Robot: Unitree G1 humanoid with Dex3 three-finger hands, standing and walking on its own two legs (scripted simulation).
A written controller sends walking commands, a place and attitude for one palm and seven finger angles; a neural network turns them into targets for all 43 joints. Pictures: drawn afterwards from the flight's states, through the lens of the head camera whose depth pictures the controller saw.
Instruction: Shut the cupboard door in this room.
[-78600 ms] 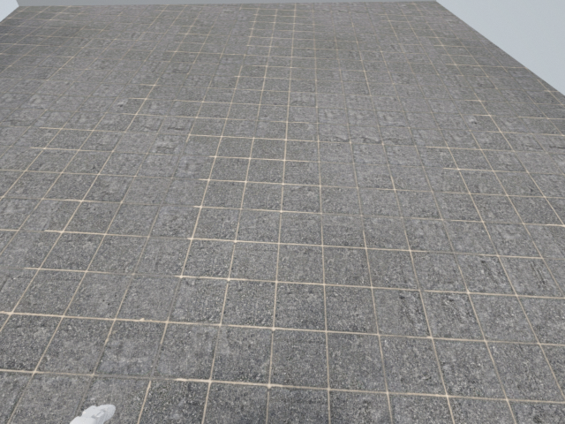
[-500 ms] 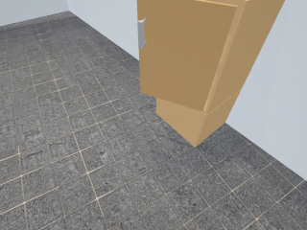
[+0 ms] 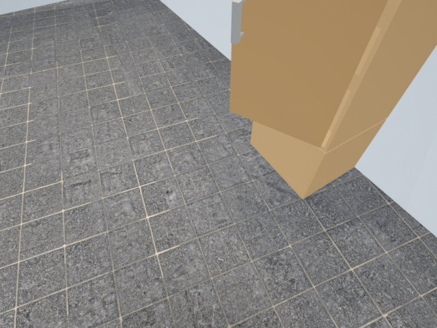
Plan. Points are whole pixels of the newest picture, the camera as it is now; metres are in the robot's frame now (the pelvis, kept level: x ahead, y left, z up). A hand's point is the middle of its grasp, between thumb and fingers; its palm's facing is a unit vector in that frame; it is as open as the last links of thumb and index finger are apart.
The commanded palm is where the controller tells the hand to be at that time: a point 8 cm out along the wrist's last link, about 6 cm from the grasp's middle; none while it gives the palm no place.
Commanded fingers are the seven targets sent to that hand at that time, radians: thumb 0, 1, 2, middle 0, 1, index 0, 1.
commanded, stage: walk to a spot facing it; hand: left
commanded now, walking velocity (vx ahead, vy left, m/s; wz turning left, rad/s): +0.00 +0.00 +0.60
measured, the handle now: (239, 20) +0.97 -0.02 +0.07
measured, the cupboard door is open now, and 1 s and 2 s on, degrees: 27 27 27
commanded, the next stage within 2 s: turn to face it in 1.12 s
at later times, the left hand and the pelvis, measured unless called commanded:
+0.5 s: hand out of the picture +0.03 +0.25 -0.15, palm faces +0.33 -0.89 -0.33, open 7.4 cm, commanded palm none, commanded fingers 0.00 0.90 0.90 -0.20 -0.30 -0.20 -0.30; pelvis +0.00 +0.00 -0.01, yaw +20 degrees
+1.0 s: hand out of the picture -0.09 +0.25 -0.19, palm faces +0.65 -0.73 -0.21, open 7.4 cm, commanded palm none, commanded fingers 0.00 0.90 0.90 -0.20 -0.30 -0.20 -0.30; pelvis +0.06 +0.11 -0.01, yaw +39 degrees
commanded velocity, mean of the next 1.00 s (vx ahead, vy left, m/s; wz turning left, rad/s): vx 0.18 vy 0.00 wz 0.56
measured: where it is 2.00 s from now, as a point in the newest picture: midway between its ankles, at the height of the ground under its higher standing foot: (156, 311)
